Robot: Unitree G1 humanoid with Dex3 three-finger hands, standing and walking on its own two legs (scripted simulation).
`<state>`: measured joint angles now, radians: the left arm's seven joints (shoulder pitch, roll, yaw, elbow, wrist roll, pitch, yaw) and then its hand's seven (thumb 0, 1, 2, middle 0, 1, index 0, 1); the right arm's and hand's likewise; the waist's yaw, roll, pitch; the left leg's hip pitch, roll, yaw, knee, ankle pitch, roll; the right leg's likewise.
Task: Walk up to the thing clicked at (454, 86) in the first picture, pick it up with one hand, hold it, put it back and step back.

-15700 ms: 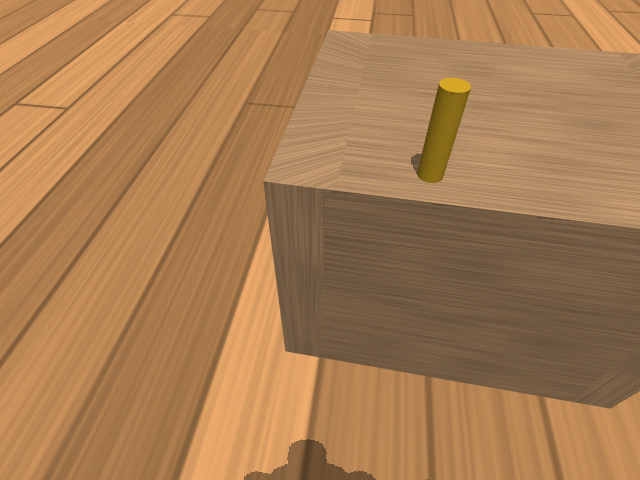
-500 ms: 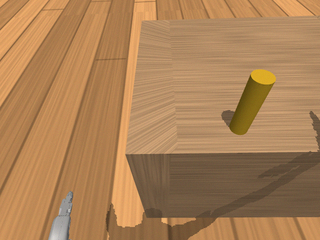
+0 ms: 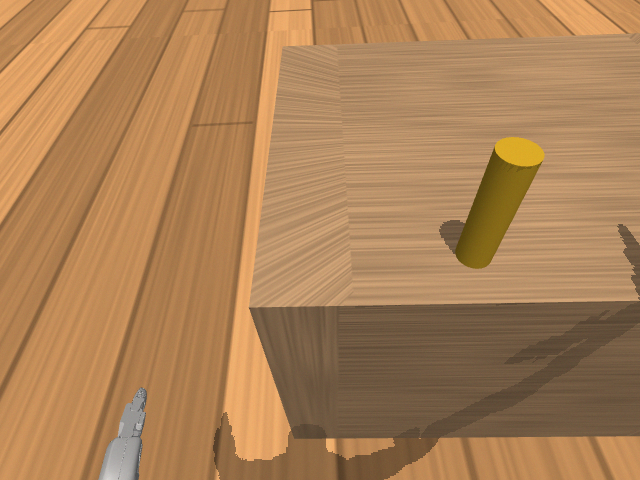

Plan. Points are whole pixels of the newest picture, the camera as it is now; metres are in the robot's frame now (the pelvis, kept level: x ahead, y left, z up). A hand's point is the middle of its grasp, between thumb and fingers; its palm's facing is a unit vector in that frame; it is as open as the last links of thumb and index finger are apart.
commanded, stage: approach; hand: right
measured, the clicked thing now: (492, 210) +0.45 -0.19 +0.09
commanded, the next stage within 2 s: close in in 0.32 s
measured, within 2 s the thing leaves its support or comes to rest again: neither
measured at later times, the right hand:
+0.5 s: hand (548, 248) +0.42 -0.27 +0.05, palm faces +0.05 +1.00 +0.08, open 17.4 cm
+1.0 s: hand (501, 241) +0.43 -0.21 +0.05, palm faces +0.07 +1.00 +0.04, open 17.7 cm
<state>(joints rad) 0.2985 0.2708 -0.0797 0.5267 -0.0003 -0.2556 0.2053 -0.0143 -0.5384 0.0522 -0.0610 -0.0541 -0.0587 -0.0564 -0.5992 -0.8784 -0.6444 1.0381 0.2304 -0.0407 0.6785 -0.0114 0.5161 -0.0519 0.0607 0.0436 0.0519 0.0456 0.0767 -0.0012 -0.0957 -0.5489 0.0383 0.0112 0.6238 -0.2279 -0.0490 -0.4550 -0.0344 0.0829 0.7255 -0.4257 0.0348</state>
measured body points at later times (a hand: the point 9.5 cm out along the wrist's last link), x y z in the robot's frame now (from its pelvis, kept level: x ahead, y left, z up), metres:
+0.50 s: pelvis -0.01 +0.00 -0.02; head +0.08 -0.02 +0.42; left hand +0.13 +0.27 -0.07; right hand +0.42 -0.32 +0.05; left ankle +0.05 +0.16 -0.72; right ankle -0.04 -0.14 -0.72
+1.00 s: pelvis -0.02 +0.01 -0.03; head +0.05 -0.01 +0.41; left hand +0.12 +0.27 -0.06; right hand +0.42 -0.26 +0.05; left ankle +0.05 +0.16 -0.72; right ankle -0.04 -0.14 -0.72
